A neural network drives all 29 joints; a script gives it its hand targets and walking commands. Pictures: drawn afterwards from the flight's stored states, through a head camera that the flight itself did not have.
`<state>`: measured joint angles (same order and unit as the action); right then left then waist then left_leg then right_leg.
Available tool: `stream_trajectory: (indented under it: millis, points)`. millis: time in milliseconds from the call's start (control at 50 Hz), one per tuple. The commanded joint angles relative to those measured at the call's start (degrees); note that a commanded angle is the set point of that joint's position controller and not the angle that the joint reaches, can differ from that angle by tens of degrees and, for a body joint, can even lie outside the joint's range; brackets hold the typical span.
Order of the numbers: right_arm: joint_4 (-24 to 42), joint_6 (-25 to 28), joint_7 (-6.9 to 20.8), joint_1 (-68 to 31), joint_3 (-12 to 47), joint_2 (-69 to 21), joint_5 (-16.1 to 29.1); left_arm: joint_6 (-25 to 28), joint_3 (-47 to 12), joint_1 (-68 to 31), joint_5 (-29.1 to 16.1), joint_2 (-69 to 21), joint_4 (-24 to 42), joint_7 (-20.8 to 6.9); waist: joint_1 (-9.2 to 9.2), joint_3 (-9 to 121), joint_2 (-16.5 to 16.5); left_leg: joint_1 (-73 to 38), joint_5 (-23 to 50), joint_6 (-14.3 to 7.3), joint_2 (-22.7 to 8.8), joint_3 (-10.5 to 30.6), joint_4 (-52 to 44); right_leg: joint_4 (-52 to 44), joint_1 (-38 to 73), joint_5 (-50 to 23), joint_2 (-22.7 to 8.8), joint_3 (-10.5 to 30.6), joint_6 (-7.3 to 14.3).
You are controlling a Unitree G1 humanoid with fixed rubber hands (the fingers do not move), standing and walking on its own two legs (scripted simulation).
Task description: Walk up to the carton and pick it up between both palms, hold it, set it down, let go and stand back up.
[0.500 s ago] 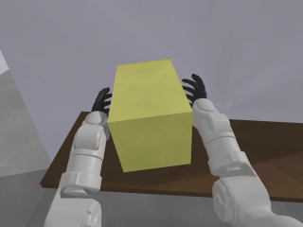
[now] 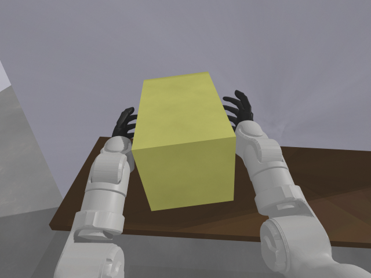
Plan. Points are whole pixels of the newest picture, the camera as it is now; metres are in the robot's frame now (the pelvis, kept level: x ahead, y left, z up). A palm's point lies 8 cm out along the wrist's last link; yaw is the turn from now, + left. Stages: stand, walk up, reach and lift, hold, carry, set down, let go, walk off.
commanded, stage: hold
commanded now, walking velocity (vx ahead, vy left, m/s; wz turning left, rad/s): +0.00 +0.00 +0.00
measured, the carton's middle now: (183, 132) +0.41 +0.01 +0.16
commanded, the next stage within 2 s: none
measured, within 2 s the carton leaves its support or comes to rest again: neither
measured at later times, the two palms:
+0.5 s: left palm (121, 141) +0.35 +0.14 +0.18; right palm (242, 125) +0.38 -0.12 +0.21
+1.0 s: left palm (121, 141) +0.35 +0.14 +0.18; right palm (242, 125) +0.38 -0.12 +0.21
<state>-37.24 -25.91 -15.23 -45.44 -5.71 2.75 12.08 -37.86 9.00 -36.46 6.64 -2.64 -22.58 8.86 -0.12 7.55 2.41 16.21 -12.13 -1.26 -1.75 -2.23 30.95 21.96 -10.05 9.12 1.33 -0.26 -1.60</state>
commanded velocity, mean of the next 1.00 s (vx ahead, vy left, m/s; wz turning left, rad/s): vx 0.00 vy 0.00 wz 0.00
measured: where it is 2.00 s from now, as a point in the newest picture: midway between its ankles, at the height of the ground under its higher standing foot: outside the picture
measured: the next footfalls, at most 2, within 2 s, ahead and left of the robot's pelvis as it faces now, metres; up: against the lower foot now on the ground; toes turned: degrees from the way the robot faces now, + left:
none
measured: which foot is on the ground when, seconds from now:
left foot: down 0.00-1.00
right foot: down 0.00-1.00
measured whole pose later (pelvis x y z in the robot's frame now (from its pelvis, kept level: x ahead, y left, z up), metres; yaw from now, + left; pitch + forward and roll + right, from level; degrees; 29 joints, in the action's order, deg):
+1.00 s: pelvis +0.00 +0.00 +0.00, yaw +0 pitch -3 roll -3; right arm -37.2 -25.9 -15.2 -45.4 -5.7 2.7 12.0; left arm -37.9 9.0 -36.5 6.6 -2.6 -22.6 8.9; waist -0.1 7.5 2.4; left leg 16.2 -12.1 -1.3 -1.7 -2.2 31.0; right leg 22.0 -10.0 9.1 1.3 -0.3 -1.6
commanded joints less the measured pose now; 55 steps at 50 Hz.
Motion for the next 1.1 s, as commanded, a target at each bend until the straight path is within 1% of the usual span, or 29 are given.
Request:
stream_trajectory:
  millis: [0, 20, 120, 140, 180, 220, 260, 300, 320, 360, 380, 420, 440, 460, 520, 540, 560, 620, 680, 700, 720, 740, 760, 840, 920, 980, 1040, 1060, 1080]
  points:
    - [15.62, 2.44, 8.25, -46.46, 22.6, -45.21, 4.76, 6.68, -28.0, -62.55, -8.88, -41.44, 21.21, -8.74, 7.12, 24.14, -0.79, -15.57, 6.4, 3.62, 2.53, 5.22, -12.51, -4.6, 4.13, -3.27, 2.67, -0.52, -0.02]
    - [15.87, 2.58, 8.32, -46.9, 22.84, -45.44, 5.27, 7.1, -28.86, -64.46, -9.34, -41.78, 22.85, -8.48, 7.31, 25.89, -0.35, -16.27, 7.04, 3.78, 2.35, 5.48, -12.34, -4.36, 4.05, -3.52, 2.78, -0.53, 0.1]
    - [15.57, 2.53, 8.5, -46.21, 23.24, -45.19, 5.34, 6.86, -27.67, -62.46, -8.09, -41.42, 21.91, -8.52, 6.58, 25.2, 0.0, -16.05, 8.06, 3.89, 2.51, 5.4, -12.16, -4.2, 4.69, -4.3, 2.9, -0.51, 0.09]
    - [15.58, 2.43, 8.26, -45.38, 23.05, -45.36, 5.36, 6.73, -28.02, -62.67, -8.42, -41.24, 22.66, -8.66, 7.22, 25.25, -0.13, -16.13, 8.12, 3.73, 2.49, 5.36, -11.95, -4.31, 5.14, -4.83, 2.78, -0.22, 0.01]
    - [17.1, 2.56, 8.19, -45.45, 23.89, -45.52, 5.91, 6.94, -29.08, -62.62, -9.26, -41.78, 23.69, -8.57, 7.39, 26.83, -0.37, -17.35, 9.84, 3.94, 2.47, 5.56, -11.53, -4.08, 4.9, -6.01, 3.08, -0.6, -0.05]
    - [17.07, 2.51, 8.14, -45.77, 23.81, -45.09, 5.96, 6.75, -29.33, -62.45, -8.97, -41.75, 23.62, -8.49, 7.0, 26.85, 0.63, -16.83, 9.41, 4.05, 2.5, 5.44, -11.53, -4.11, 4.79, -5.91, 2.87, -0.12, -0.02]
    - [16.11, 2.45, 8.21, -45.22, 23.34, -45.19, 5.89, 6.79, -28.56, -62.82, -8.72, -41.21, 23.44, -8.48, 7.12, 25.83, 0.6, -16.88, 8.67, 4.01, 2.5, 5.62, -11.68, -4.31, 4.91, -5.27, 2.84, -0.29, 0.07]
    - [18.15, 2.65, 8.14, -46.43, 24.32, -45.97, 6.5, 6.85, -28.93, -62.91, -9.02, -41.56, 23.69, -8.35, 6.63, 26.69, -0.25, -16.97, 9.37, 3.68, 2.6, 5.33, -11.41, -4.24, 5.09, -5.96, 2.81, -0.21, -0.07]
    - [17.15, 2.49, 8.21, -46.06, 24.19, -45.53, 6.37, 6.82, -28.35, -62.58, -8.77, -41.07, 23.25, -8.39, 6.31, 26.31, -0.16, -16.73, 9.35, 3.68, 2.57, 5.56, -11.47, -4.27, 4.86, -5.34, 2.97, -0.24, -0.09]
    - [15.17, 2.19, 8.19, -45.2, 22.74, -44.64, 5.14, 6.4, -28.18, -62.42, -8.32, -41.07, 21.7, -8.57, 7.34, 24.11, -0.09, -15.67, 6.97, 3.89, 2.41, 5.56, -12.19, -4.37, 4.59, -4.2, 2.7, -0.33, 0.29]
    - [14.93, 2.33, 8.33, -45.26, 22.91, -44.84, 5.44, 6.58, -27.97, -62.71, -8.26, -40.99, 21.65, -8.58, 6.78, 24.42, -0.01, -15.68, 6.35, 3.8, 2.35, 5.5, -12.3, -4.26, 4.5, -3.62, 2.85, -0.34, 0.26]
    - [16.68, 2.54, 8.28, -46.41, 23.34, -45.56, 5.46, 6.82, -29.44, -62.84, -9.3, -42.09, 22.55, -8.41, 7.3, 25.58, 0.03, -16.17, 8.47, 3.93, 2.52, 5.51, -11.91, -4.21, 4.36, -5.02, 2.77, -0.37, 0.09]
    - [17.14, 2.43, 8.1, -46.05, 23.76, -45.66, 5.65, 6.72, -28.94, -61.7, -9.21, -41.85, 22.01, -8.48, 7.2, 25.5, -0.72, -16.32, 8.6, 3.69, 2.54, 5.51, -11.78, -4.36, 4.34, -5.15, 2.83, -0.28, -0.15]
    - [17.39, 2.54, 8.13, -46.69, 23.99, -45.61, 5.9, 6.69, -28.86, -61.67, -8.99, -41.92, 22.03, -8.43, 6.99, 25.68, -0.17, -16.72, 9.01, 3.78, 2.62, 5.35, -11.55, -4.39, 4.33, -5.42, 2.81, -0.42, 0.02]
    - [16.58, 2.47, 8.19, -45.7, 23.42, -45.37, 5.77, 6.74, -28.88, -62.94, -8.52, -41.2, 23.11, -8.44, 7.12, 25.69, 0.36, -16.65, 7.75, 3.83, 2.39, 5.42, -11.88, -4.31, 4.29, -4.49, 2.78, -0.24, 0.2]
    - [14.62, 2.14, 8.23, -44.68, 22.7, -45.08, 5.08, 6.49, -28.23, -62.61, -8.32, -41.09, 22.05, -8.49, 7.27, 23.88, 0.5, -15.68, 6.59, 3.86, 2.5, 5.49, -12.12, -4.39, 4.1, -3.68, 2.52, -0.2, 0.18]
    - [15.74, 2.29, 8.15, -45.76, 22.9, -45.08, 5.4, 6.72, -28.8, -63.17, -8.78, -41.54, 22.5, -8.49, 7.62, 24.93, 0.37, -15.9, 6.77, 4.02, 2.44, 5.5, -12.31, -4.3, 4.47, -4.04, 2.63, -0.53, 0.16]
    - [16.07, 2.59, 8.41, -46.75, 23.08, -45.9, 5.15, 7.01, -28.59, -63.92, -9.01, -41.48, 22.55, -8.41, 6.97, 26.01, -0.36, -16.03, 6.85, 3.44, 2.5, 5.45, -12.26, -4.41, 3.66, -3.68, 2.69, -0.26, 0.09]
    - [16.58, 2.79, 8.39, -46.57, 23.58, -45.75, 5.76, 7.16, -29.71, -63.89, -9.45, -42.12, 23.19, -8.18, 7.2, 26.86, 0.23, -16.74, 8.07, 4.11, 2.32, 5.62, -11.82, -4.0, 4.2, -5.1, 2.92, -0.49, 0.09]
    - [16.84, 2.58, 8.34, -45.45, 23.82, -45.85, 5.74, 7.17, -30.49, -63.28, -10.12, -42.73, 24.26, -8.02, 7.76, 27.4, 0.82, -17.03, 9.34, 4.42, 2.31, 5.81, -11.55, -3.86, 4.32, -6.2, 2.96, -0.55, 0.17]
    - [16.01, 2.63, 8.35, -46.04, 23.11, -45.0, 5.45, 6.88, -29.34, -62.78, -9.4, -42.01, 22.48, -8.14, 7.27, 25.57, 0.86, -16.4, 8.6, 4.25, 2.32, 5.6, -11.72, -4.24, 3.8, -4.79, 2.79, -0.31, 0.27]
    - [15.9, 2.62, 8.35, -46.09, 22.89, -44.95, 5.48, 6.85, -29.59, -62.97, -9.4, -42.18, 22.65, -8.26, 7.71, 25.83, 0.25, -16.46, 8.5, 4.35, 2.11, 5.75, -11.87, -4.09, 4.5, -5.31, 2.91, -0.45, 0.21]
    - [15.52, 2.59, 8.36, -45.79, 22.78, -45.04, 5.31, 6.77, -29.42, -63.11, -9.2, -42.22, 22.31, -8.26, 7.45, 24.64, 1.06, -15.84, 7.49, 4.34, 2.24, 5.49, -11.94, -4.34, 4.22, -4.16, 2.74, -0.31, 0.3]
    - [16.23, 2.45, 8.26, -45.7, 23.65, -45.48, 5.76, 6.92, -28.65, -62.53, -8.81, -41.1, 22.24, -8.39, 6.68, 25.31, -0.23, -16.41, 8.81, 3.8, 2.49, 5.52, -11.79, -4.3, 4.14, -4.69, 2.9, -0.49, -0.15]
    - [16.14, 2.29, 8.15, -45.48, 23.75, -45.55, 5.71, 6.84, -28.69, -62.54, -8.76, -41.14, 22.93, -8.52, 7.07, 25.64, -0.67, -16.06, 8.01, 3.65, 2.72, 5.21, -11.9, -4.36, 4.85, -4.86, 2.87, -0.49, -0.08]
    - [15.11, 2.42, 8.34, -46.11, 22.5, -45.08, 5.1, 6.72, -28.56, -62.76, -8.55, -41.76, 21.66, -8.53, 7.31, 24.4, 0.36, -15.95, 6.66, 3.85, 2.25, 5.52, -12.17, -4.28, 3.63, -3.47, 2.64, -0.27, 0.23]
    - [16.48, 2.56, 8.27, -44.9, 24.15, -45.17, 5.91, 6.79, -29.23, -62.26, -8.83, -41.81, 23.79, -8.3, 6.85, 26.8, 0.49, -16.55, 9.74, 4.05, 2.4, 5.71, -11.45, -3.82, 5.32, -6.08, 3.04, -0.24, 0.11]
    - [15.96, 2.25, 8.15, -45.04, 23.65, -45.27, 5.71, 6.97, -29.64, -63.4, -9.15, -41.79, 23.73, -8.32, 7.52, 26.29, 0.44, -16.7, 8.84, 4.2, 2.34, 5.69, -11.58, -3.99, 4.44, -4.98, 2.94, -0.35, 0.11]
    - [17.01, 2.51, 8.08, -45.12, 23.92, -45.1, 6.22, 6.77, -29.9, -62.46, -9.19, -42.2, 24.02, -8.34, 7.4, 26.34, 0.77, -17.09, 10.3, 4.3, 2.46, 5.62, -11.22, -3.86, 4.81, -6.47, 3.0, -0.45, 0.09]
